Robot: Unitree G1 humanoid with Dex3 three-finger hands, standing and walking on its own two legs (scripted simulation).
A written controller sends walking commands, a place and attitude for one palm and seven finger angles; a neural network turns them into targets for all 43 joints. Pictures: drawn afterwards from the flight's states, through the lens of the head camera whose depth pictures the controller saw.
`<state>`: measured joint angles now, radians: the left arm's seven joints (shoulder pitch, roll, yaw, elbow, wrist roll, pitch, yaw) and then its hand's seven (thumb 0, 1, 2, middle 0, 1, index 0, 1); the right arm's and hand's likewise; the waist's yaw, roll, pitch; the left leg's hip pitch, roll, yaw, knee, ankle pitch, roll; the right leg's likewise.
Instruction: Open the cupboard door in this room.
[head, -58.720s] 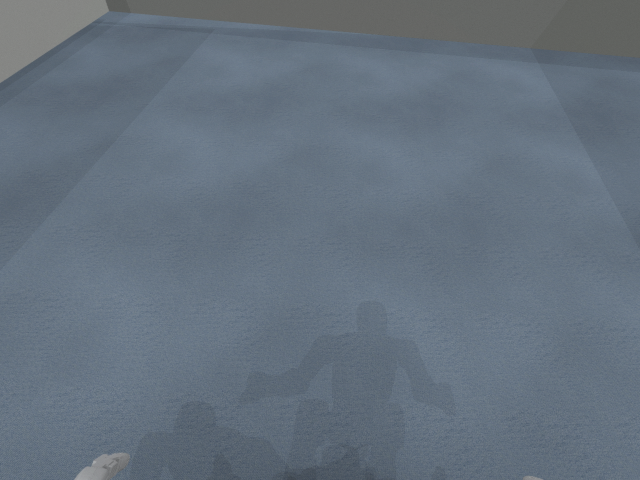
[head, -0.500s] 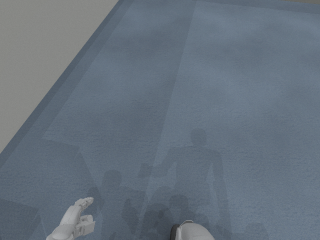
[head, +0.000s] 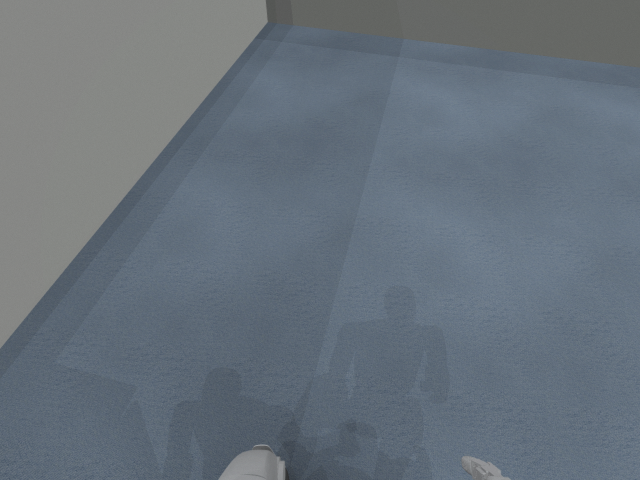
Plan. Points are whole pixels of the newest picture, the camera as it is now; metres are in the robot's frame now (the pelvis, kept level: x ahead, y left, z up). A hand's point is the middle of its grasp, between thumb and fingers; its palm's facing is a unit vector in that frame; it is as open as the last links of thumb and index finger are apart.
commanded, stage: walk to a spot facing it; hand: left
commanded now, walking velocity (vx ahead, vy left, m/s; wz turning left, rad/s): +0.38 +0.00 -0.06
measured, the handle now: out of the picture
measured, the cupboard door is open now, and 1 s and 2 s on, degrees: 47 47 47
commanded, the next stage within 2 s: turn to face it in 0.20 s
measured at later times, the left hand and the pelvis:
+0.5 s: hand (246, 335) +0.36 +0.17 -0.17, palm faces -0.08 -0.97 -0.25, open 7.3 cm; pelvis +0.25 -0.02 -0.01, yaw -2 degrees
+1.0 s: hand (218, 335) +0.36 +0.22 -0.18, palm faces +0.29 -0.93 -0.21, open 7.3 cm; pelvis +0.32 +0.00 +0.00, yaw +16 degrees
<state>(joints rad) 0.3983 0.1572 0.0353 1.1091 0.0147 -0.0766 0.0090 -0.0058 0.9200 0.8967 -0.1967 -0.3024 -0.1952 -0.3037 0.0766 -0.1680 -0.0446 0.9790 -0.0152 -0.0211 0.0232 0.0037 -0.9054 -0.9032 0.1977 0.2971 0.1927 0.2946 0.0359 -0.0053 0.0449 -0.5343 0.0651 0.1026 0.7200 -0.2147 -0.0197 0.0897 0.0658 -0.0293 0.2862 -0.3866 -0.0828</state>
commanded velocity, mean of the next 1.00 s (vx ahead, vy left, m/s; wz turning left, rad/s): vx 0.07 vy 0.00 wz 0.34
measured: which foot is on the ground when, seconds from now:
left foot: up 0.00-0.04, down 0.06-0.50, up 0.52-0.82, down 0.84-1.00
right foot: down 0.00-0.08, up 0.10-0.46, down 0.48-0.84, up 0.86-1.00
